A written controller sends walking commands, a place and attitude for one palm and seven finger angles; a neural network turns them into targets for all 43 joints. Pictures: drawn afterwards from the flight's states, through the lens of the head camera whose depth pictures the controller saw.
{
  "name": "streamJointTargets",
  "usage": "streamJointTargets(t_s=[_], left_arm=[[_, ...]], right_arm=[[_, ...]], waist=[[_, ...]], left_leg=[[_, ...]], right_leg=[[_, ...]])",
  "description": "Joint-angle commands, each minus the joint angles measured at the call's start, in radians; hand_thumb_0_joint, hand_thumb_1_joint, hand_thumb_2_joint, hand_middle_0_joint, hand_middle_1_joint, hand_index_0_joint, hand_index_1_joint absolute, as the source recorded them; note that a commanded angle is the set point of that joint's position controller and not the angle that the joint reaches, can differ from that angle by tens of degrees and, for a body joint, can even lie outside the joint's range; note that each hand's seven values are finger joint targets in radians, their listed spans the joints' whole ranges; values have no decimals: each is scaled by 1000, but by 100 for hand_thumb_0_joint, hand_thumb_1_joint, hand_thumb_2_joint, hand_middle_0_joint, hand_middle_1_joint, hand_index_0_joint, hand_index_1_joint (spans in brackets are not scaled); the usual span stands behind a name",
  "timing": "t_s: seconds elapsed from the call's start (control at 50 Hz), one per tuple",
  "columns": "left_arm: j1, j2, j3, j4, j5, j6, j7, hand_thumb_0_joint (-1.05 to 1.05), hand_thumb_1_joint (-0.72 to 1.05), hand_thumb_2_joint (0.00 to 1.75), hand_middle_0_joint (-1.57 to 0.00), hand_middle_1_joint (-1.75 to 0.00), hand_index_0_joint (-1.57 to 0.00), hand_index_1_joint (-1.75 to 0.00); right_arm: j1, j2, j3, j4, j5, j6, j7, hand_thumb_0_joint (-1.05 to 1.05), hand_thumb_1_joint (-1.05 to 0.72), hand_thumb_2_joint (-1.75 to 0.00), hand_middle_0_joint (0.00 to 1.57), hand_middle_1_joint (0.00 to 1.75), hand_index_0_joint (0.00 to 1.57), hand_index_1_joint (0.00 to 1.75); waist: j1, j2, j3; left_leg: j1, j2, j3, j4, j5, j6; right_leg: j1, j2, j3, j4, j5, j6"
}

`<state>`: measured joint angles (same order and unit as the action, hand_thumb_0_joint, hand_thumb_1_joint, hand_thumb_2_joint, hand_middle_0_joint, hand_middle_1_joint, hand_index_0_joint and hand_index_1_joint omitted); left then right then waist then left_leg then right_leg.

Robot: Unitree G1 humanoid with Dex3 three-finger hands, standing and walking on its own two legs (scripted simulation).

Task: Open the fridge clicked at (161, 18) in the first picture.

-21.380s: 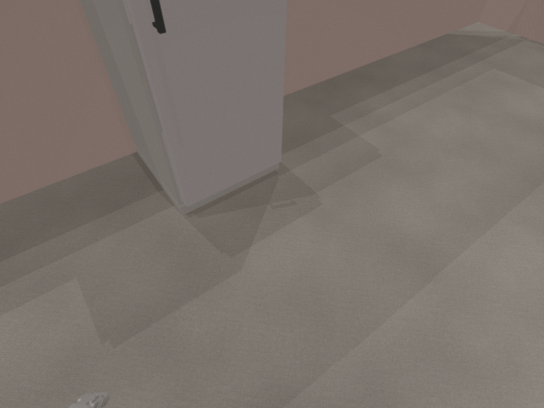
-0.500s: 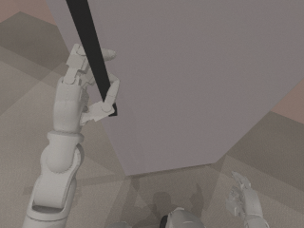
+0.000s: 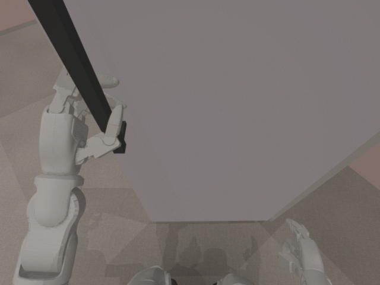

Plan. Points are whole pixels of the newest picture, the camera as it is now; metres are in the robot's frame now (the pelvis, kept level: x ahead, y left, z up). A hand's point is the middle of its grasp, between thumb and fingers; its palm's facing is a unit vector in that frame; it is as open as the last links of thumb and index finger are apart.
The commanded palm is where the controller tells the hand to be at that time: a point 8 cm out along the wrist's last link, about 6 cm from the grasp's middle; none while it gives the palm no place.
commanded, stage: walk backward, drawing the door open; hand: left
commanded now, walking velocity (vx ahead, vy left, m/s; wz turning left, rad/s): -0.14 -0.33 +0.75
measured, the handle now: (92, 73) +0.35 +0.13 +0.26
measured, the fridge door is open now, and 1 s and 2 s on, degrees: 52 68 64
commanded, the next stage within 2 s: stop walking and hold the door back in 0.36 s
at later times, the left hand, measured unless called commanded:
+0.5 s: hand (129, 210) +0.20 +0.08 +0.20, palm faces +0.52 -0.82 -0.23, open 6.3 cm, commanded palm +0.17 +0.12 +0.18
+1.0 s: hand (137, 214) +0.19 +0.07 +0.21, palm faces +0.64 -0.74 -0.20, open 5.6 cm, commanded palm +0.16 +0.11 +0.18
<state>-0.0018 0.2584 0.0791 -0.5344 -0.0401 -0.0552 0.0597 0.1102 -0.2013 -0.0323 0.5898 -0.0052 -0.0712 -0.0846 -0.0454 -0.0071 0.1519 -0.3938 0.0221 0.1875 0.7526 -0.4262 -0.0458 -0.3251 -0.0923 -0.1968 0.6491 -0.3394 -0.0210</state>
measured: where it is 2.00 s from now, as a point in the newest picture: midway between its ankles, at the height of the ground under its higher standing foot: outside the picture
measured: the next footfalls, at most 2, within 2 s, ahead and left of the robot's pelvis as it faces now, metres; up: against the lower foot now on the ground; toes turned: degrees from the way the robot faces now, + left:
left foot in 0.02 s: +0.04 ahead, +0.08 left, +0.00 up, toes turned +10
right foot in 0.34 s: +0.06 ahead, -0.31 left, +0.00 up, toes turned +9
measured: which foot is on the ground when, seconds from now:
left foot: up 0.00-0.00, down 0.02-0.32, up 0.34-0.56, down 0.58-0.90, up 0.92-1.00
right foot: down 0.00-0.02, up 0.04-0.32, down 0.34-0.60, up 0.62-0.88, down 0.90-1.00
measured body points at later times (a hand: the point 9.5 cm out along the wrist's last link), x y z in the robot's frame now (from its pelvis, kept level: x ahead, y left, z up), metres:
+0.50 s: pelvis -0.03 -0.19 +0.00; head +0.02 -0.17 +0.45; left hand +0.17 +0.12 +0.21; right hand +0.21 -0.37 -0.09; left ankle -0.05 -0.09 -0.66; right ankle +0.02 -0.31 -0.72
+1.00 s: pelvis -0.10 -0.28 +0.01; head -0.08 -0.30 +0.46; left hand +0.15 +0.10 +0.22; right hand +0.17 -0.38 -0.10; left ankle -0.11 -0.15 -0.67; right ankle -0.02 -0.39 -0.73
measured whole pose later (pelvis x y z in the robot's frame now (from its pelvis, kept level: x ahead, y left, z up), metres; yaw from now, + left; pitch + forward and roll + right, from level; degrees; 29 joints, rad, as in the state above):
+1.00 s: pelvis -0.10 -0.28 +0.01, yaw +29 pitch -3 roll +1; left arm -0.68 0.27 0.11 0.60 -0.05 -0.07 0.10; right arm 0.13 -0.21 0.05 0.71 0.01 -0.05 -0.08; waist 0.04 0.05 0.06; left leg -0.50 -0.02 0.00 1.00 -0.39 -0.03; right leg -0.23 -0.07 -0.01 0.57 -0.29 0.03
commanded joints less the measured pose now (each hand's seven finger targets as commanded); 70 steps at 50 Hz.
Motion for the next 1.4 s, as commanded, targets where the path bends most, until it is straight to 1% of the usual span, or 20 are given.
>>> streamJointTargets(t_s=[0.0,0.02,0.14,0.24,0.3,0.36,0.42,0.5,0.54,0.6,0.66,0.82,0.84,0.88,0.98,1.08,1.16,1.22,1.28,1.38], left_arm=[[-295,95,67,-280,13,-142,17,0,90,90,-45,-140,-45,-140],[-316,124,97,-317,33,-153,11,0,90,90,-45,-140,-45,-140],[-279,119,129,-244,19,-101,9,0,90,90,-45,-140,-45,-140],[-271,149,183,-182,-11,-95,40,0,90,90,-45,-140,-45,-140],[-243,308,288,-176,1,-84,64,0,90,90,-45,-140,-45,-140],[-208,307,335,-239,-10,-104,77,0,90,90,-45,-140,-45,-140],[-154,239,294,-228,-18,-107,78,0,90,90,-45,-140,-45,-140],[-293,151,169,1,-8,-80,89,0,90,90,-45,-140,-45,-140],[-440,143,113,25,-7,-92,91,0,90,90,-45,-140,-45,-140],[-634,67,-26,106,0,-110,77,0,90,90,-45,-140,-45,-140],[-866,84,-46,294,23,-85,78,0,90,90,-45,-140,-45,-140],[-1091,136,3,769,-7,-33,63,0,90,90,-45,-140,-45,-140],[-1114,170,30,820,-2,-38,60,0,90,90,-45,-140,-45,-140],[-1151,260,100,879,-9,-46,53,0,90,90,-45,-140,-45,-140],[-1179,343,199,1063,6,-107,45,0,90,90,-45,-140,-45,-140],[-1221,247,129,1063,1,-137,32,0,90,90,-45,-140,-45,-140],[-1235,118,36,1049,-17,-151,4,0,90,90,-45,-140,-45,-140],[-1258,173,66,1019,-7,-163,13,0,90,90,-45,-140,-45,-140],[-1197,204,81,1022,4,-156,15,0,90,90,-45,-140,-45,-140],[-1192,354,187,1134,12,-123,27,0,90,90,-45,-140,-45,-140]], right_arm=[[-17,-119,-46,-167,-12,-58,0,0,-90,-90,20,30,20,30],[-24,-116,-43,-159,-11,-67,21,0,-90,-90,20,30,20,30],[-33,-115,-52,-99,8,-77,18,0,-90,-90,20,30,20,30],[-43,-114,-28,-140,30,-89,23,0,-90,-90,20,30,20,30],[-52,-44,-7,-146,36,-73,21,0,-90,-90,20,30,20,30],[-90,-57,-9,-141,22,-62,20,0,-90,-90,20,30,20,30],[-101,-40,12,-161,22,-30,7,0,-90,-90,20,30,20,30],[-32,-75,13,-132,7,-21,-14,0,-90,-90,20,30,20,30],[-4,-96,8,-137,14,-20,-17,0,-90,-90,20,30,20,30],[-32,-120,22,-145,25,-40,2,0,-90,-90,20,30,20,30],[-3,-150,4,-71,39,-45,-4,0,-90,-90,20,30,20,30],[-29,-147,35,-39,29,-4,-28,0,-90,-90,20,30,20,30],[-24,-143,31,-32,24,-1,-29,0,-90,-90,20,30,20,30],[-53,-136,19,-48,10,-1,-32,0,-90,-90,20,30,20,30],[17,-158,7,19,18,-25,-23,0,-90,-90,20,30,20,30],[46,-155,-5,28,19,-42,-24,0,-90,-90,20,30,20,30],[72,-212,-33,-4,48,-45,-13,0,-90,-90,20,30,20,30],[78,-184,-9,20,39,-52,-21,0,-90,-90,20,30,20,30],[98,-204,-9,19,40,-45,-17,0,-90,-90,20,30,20,30],[101,-179,-7,29,38,-51,-21,0,-90,-90,20,30,20,30]], waist=[[10,306,-425],[2,148,-419],[30,225,-402],[39,285,-385],[50,-259,-353],[52,-250,-358],[44,-178,-345],[25,-143,-380],[11,-67,-432],[36,393,-441],[3,171,-393],[57,188,-381],[59,85,-358],[92,-267,-238],[63,-267,-316],[44,-234,-360],[48,94,-416],[25,207,-368],[41,159,-404],[61,-230,-337]], left_leg=[[634,571,-820,-427,1008,255],[604,553,-783,-412,902,278],[319,305,-353,-378,580,144],[119,238,-330,-320,328,125],[-114,-47,-144,288,-182,3],[-229,15,-196,666,-183,-12],[-104,38,-127,326,-196,-5],[82,-1,-85,-63,6,6],[276,19,-107,-314,254,32],[471,408,-560,-354,1004,244],[355,315,-428,-362,604,218],[15,157,-277,-430,-224,134],[-14,104,-221,-296,-187,100],[-246,-47,-182,245,-89,17],[-132,-5,-192,238,44,11],[234,-43,-32,-248,178,25],[340,256,-356,-348,395,155],[280,330,-431,-415,344,219],[218,236,-223,-255,419,135],[-107,24,-192,161,-75,20]], right_leg=[[-403,50,167,510,-295,74],[-390,60,269,565,-222,57],[-123,53,223,315,21,83],[200,125,109,-79,4,97],[202,-234,404,-357,314,-63],[225,-307,353,-240,581,-184],[258,-258,137,-158,759,-145],[174,-251,191,-95,756,-96],[122,-185,167,26,615,-25],[-195,14,191,383,-289,71],[-171,32,211,437,-106,72],[266,94,61,-73,-76,46],[275,40,149,-213,-109,17],[184,-340,785,-509,-247,-173],[211,-213,366,-305,190,-70],[81,-147,286,-250,73,-39],[-32,80,132,81,48,53],[-63,63,159,163,-129,44],[140,61,139,-126,48,33],[276,-243,545,-336,303,-122]])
